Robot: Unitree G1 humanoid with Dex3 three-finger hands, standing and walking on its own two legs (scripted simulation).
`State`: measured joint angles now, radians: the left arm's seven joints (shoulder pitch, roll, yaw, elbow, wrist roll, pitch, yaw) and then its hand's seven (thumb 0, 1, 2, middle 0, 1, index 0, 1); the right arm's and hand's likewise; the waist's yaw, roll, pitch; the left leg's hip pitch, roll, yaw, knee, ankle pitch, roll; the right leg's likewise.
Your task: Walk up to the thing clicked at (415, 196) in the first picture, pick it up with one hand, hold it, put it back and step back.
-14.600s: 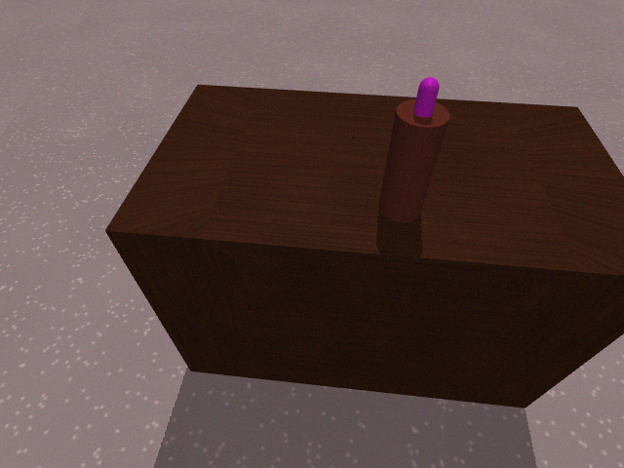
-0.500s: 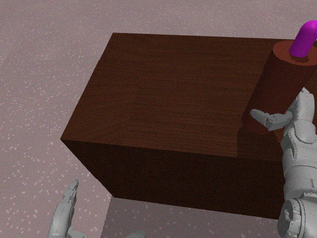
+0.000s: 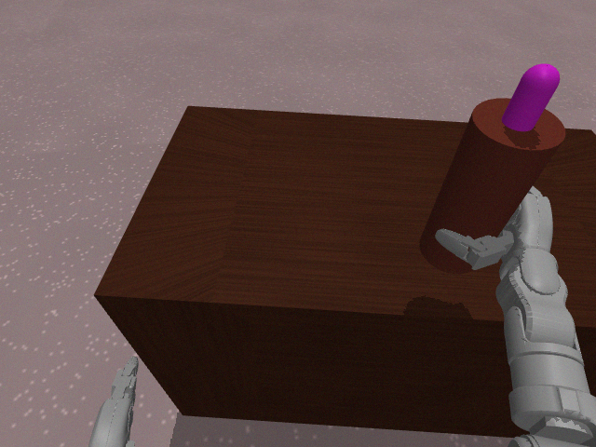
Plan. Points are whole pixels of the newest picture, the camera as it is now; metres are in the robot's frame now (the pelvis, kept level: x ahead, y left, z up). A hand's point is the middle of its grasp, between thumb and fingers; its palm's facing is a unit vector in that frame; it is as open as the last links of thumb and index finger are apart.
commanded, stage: lift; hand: right
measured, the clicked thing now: (486, 180) +0.41 -0.17 +0.20
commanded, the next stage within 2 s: hold in 0.80 s
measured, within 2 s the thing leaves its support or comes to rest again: neither
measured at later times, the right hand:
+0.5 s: hand (485, 231) +0.35 -0.16 +0.17, palm faces +0.17 +0.98 -0.05, open 11.7 cm
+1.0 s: hand (502, 232) +0.32 -0.16 +0.20, palm faces +0.15 +0.99 -0.05, open 11.7 cm
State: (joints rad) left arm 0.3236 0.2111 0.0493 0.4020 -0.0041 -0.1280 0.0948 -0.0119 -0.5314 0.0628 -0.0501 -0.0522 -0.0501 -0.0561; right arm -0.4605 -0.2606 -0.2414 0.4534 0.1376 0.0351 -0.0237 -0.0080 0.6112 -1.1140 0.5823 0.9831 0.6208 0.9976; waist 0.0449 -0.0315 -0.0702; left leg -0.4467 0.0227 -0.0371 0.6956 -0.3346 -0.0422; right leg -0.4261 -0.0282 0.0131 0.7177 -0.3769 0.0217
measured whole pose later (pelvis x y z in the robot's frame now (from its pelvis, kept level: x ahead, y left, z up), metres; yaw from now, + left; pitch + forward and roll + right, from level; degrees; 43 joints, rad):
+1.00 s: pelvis -0.02 +0.01 +0.01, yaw -1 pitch -2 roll +0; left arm 0.28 0.22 0.08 0.54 -0.02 -0.22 0.12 -0.01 -0.53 0.06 -0.05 -0.05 -0.05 -0.06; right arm -0.30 -0.25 -0.22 -0.09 0.20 0.52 -0.02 -0.01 0.61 -1.12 0.58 0.99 0.61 1.01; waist 0.01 -0.06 -0.04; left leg -0.32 0.03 -0.01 0.64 -0.30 -0.03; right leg -0.30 -0.02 0.03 0.64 -0.32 0.03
